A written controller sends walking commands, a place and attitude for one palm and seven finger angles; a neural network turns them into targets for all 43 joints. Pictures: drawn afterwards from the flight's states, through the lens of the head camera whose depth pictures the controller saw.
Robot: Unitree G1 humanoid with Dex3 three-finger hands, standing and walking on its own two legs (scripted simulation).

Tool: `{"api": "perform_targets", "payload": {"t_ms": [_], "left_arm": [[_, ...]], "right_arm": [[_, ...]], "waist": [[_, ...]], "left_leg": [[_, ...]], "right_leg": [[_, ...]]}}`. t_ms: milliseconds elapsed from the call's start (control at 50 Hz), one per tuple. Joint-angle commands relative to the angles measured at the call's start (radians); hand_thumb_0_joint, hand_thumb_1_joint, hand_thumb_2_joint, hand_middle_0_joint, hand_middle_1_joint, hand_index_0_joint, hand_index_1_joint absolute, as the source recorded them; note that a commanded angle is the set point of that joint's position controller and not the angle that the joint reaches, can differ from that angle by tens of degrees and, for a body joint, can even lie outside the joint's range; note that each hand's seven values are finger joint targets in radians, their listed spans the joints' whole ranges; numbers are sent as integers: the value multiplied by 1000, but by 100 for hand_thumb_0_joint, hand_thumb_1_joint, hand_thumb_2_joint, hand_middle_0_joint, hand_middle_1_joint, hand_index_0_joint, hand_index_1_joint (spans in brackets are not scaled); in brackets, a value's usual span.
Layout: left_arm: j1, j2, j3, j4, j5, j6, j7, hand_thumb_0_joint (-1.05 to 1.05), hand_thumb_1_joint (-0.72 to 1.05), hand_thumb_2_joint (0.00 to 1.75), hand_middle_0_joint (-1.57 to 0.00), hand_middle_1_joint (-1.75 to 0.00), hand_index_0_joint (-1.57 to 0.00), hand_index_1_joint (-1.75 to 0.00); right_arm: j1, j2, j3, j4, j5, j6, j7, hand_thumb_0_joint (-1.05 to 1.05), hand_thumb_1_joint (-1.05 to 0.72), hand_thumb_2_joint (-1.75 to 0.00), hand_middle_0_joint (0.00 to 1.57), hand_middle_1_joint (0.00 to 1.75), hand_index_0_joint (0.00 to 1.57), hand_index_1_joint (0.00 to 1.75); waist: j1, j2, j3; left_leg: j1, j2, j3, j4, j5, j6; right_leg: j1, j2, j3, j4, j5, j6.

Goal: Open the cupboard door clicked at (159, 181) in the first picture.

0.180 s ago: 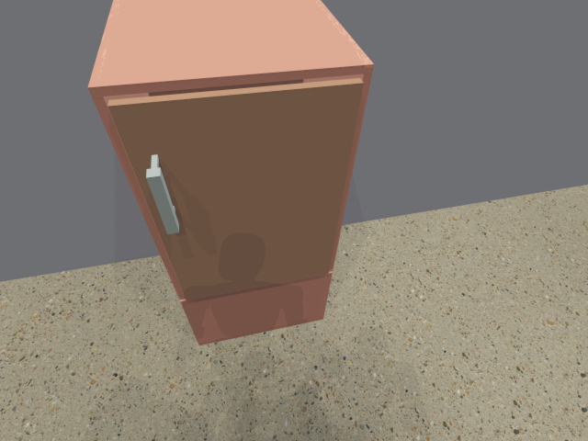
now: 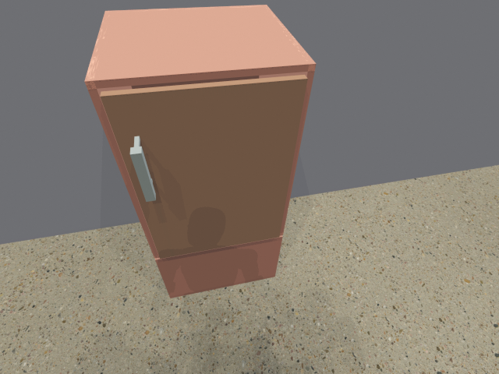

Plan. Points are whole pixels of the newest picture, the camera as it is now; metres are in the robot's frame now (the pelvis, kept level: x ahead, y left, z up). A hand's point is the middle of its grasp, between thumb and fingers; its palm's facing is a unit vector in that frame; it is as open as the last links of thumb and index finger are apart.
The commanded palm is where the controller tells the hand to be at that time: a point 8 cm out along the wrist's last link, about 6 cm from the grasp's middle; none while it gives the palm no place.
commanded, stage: stand and wait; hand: left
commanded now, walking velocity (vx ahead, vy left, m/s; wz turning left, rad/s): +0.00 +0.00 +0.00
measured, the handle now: (144, 169) +0.51 +0.27 +0.01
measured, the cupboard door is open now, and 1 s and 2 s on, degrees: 0 0 0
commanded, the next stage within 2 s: look at it before walking up in 0.82 s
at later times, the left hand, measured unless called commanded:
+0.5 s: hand out of the picture +0.01 +0.19 -0.16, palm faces -0.01 -0.96 -0.26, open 7.4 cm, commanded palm none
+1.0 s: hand out of the picture +0.02 +0.17 -0.17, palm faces +0.00 -0.97 -0.23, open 7.4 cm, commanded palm none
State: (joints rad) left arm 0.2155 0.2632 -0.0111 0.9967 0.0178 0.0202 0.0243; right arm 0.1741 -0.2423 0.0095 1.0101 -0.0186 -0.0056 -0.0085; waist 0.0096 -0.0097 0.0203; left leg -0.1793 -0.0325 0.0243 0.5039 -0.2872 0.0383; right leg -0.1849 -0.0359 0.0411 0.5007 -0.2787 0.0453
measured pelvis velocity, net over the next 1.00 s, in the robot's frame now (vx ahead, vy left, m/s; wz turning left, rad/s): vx -0.01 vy -0.03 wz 0.00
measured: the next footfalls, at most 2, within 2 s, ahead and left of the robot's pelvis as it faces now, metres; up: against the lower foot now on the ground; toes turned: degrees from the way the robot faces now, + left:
none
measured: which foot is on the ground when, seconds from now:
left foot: down 0.00-1.00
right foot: down 0.00-1.00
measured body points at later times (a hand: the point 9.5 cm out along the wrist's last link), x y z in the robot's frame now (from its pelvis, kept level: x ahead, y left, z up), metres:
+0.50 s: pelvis -0.01 -0.01 +0.01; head -0.01 -0.01 +0.46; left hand +0.01 +0.24 -0.14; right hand +0.02 -0.27 -0.14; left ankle -0.01 +0.09 -0.74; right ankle +0.00 -0.15 -0.74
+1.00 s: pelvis -0.01 -0.03 +0.01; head -0.01 -0.03 +0.46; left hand +0.02 +0.22 -0.15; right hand +0.02 -0.27 -0.15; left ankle -0.01 +0.09 -0.74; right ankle +0.00 -0.15 -0.74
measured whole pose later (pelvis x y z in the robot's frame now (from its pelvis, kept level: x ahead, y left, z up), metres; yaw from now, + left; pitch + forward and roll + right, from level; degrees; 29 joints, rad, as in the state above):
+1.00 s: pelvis -0.01 -0.03 +0.01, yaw +0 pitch -2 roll +0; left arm 0.22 0.21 -0.01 1.10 0.02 -0.01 0.03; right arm 0.20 -0.20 0.01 1.14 -0.01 -0.01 -0.01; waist 0.00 -0.01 0.03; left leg -0.15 0.00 0.01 0.40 -0.22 0.00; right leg -0.17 0.00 0.03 0.42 -0.22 0.01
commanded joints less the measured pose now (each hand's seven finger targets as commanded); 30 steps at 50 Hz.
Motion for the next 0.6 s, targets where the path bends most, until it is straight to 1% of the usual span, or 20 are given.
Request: {"api": "perform_targets", "payload": {"t_ms": [0, 20, 40, 80, 160, 180, 200, 260, 300, 360, 380, 400, 420, 440, 460, 500, 580], "left_arm": [[-9, 142, 27, -41, 1, -21, 9, 0, 90, 90, -20, -30, -20, -30], [-8, 141, 26, -36, 0, -21, 8, 0, 90, 90, -20, -30, -20, -30], [-7, 140, 25, -34, 0, -22, 8, 0, 90, 90, -20, -30, -20, -30], [-9, 140, 24, -25, 0, -25, 7, 0, 90, 90, -20, -30, -20, -30], [-9, 141, 24, -13, 0, -27, 6, 0, 90, 90, -20, -30, -20, -30], [-6, 142, 23, -9, -1, -28, 6, 0, 90, 90, -20, -30, -20, -30], [-5, 136, 23, -5, 1, -28, 6, 0, 90, 90, -20, -30, -20, -30], [-3, 136, 24, 6, -1, -31, 6, 0, 90, 90, -20, -30, -20, -30], [-1, 137, 25, 14, -1, -32, 6, 0, 90, 90, -20, -30, -20, -30], [1, 132, 24, 25, -2, -33, 6, 0, 90, 90, -20, -30, -20, -30], [-1, 130, 23, 30, -3, -32, 6, 0, 90, 90, -20, -30, -20, -30], [5, 126, 23, 32, -2, -32, 7, 0, 90, 90, -20, -30, -20, -30], [10, 120, 22, 36, -3, -32, 7, 0, 90, 90, -20, -30, -20, -30], [7, 122, 24, 39, -2, -33, 7, 0, 90, 90, -20, -30, -20, -30], [9, 121, 23, 43, -3, -34, 7, 0, 90, 90, -20, -30, -20, -30], [10, 119, 24, 45, -3, -35, 8, 0, 90, 90, -20, -30, -20, -30], [14, 111, 23, 56, -5, -37, 9, 0, 90, 90, -20, -30, -20, -30]], "right_arm": [[-12, -160, -40, -34, 6, -18, -11, 0, -90, -90, 20, 30, 20, 30], [-19, -165, -38, -31, 5, -18, -11, 0, -90, -90, 20, 30, 20, 30], [-23, -162, -39, -28, 6, -17, -10, 0, -90, -90, 20, 30, 20, 30], [-24, -163, -38, -22, 6, -17, -9, 0, -90, -90, 20, 30, 20, 30], [-25, -163, -38, -5, 7, -17, -8, 0, -90, -90, 20, 30, 20, 30], [-28, -165, -37, -1, 7, -16, -8, 0, -90, -90, 20, 30, 20, 30], [-20, -158, -37, 4, 8, -15, -8, 0, -90, -90, 20, 30, 20, 30], [-20, -163, -37, 17, 8, -18, -8, 0, -90, -90, 20, 30, 20, 30], [-13, -160, -37, 27, 10, -18, -8, 0, -90, -90, 20, 30, 20, 30], [-6, -158, -37, 39, 10, -17, -9, 0, -90, -90, 20, 30, 20, 30], [-4, -156, -35, 45, 10, -16, -9, 0, -90, -90, 20, 30, 20, 30], [5, -150, -34, 49, 11, -16, -9, 0, -90, -90, 20, 30, 20, 30], [3, -148, -34, 55, 10, -16, -9, 0, -90, -90, 20, 30, 20, 30], [9, -147, -34, 57, 10, -17, -10, 0, -90, -90, 20, 30, 20, 30], [11, -147, -33, 62, 10, -18, -10, 0, -90, -90, 20, 30, 20, 30], [15, -139, -33, 68, 11, -17, -11, 0, -90, -90, 20, 30, 20, 30], [20, -131, -33, 81, 10, -15, -12, 0, -90, -90, 20, 30, 20, 30]], "waist": [[-11, 12, 8], [-9, 23, 13], [-9, 20, 22], [-12, 11, 15], [-11, 25, 10], [-10, 18, 9], [-11, 11, 10], [-10, 23, 2], [-9, 18, -4], [-11, 14, 7], [-11, 12, 20], [-10, 10, 7], [-8, 20, 12], [-10, 10, 2], [-9, 14, -1], [-9, 0, 5], [-11, -5, 14]], "left_leg": [[-20, 128, -120, -145, 172, 5], [-19, 128, -120, -152, 159, 4], [-22, 126, -123, -159, 136, 3], [-14, 124, -121, -163, 131, 0], [-8, 126, -123, -175, 117, -3], [-4, 127, -120, -178, 103, -4], [-5, 128, -123, -182, 100, -4], [3, 128, -120, -184, 108, -7], [6, 130, -121, -185, 114, -6], [-2, 128, -121, -192, 85, -9], [-11, 128, -123, -197, 76, -10], [-7, 131, -124, -196, 88, -9], [-6, 130, -121, -198, 79, -10], [-2, 130, -121, -195, 95, -10], [3, 130, -120, -193, 109, -11], [6, 131, -115, -186, 119, -12], [12, 128, -109, -183, 119, -15]], "right_leg": [[-15, -57, 38, -83, 142, -43], [-19, -58, 41, -88, 137, -42], [-25, -58, 44, -97, 124, -41], [-23, -60, 49, -108, 127, -43], [-20, -61, 52, -122, 118, -43], [-24, -63, 51, -127, 109, -43], [-21, -61, 51, -130, 104, -42], [-19, -63, 55, -134, 112, -45], [-11, -64, 53, -136, 113, -44], [-20, -63, 58, -144, 93, -46], [-23, -63, 58, -148, 85, -47], [-12, -62, 55, -146, 92, -47], [-19, -64, 54, -147, 87, -46], [-10, -64, 55, -147, 99, -47], [-9, -65, 56, -146, 109, -48], [-13, -64, 56, -149, 110, -48], [-26, -67, 67, -161, 102, -51]]}}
